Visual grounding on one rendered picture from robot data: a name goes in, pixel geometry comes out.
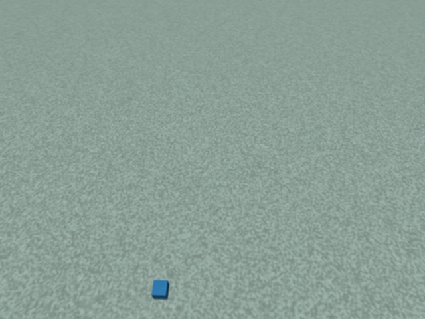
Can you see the cube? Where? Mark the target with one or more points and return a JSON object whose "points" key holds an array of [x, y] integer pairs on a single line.
{"points": [[160, 289]]}

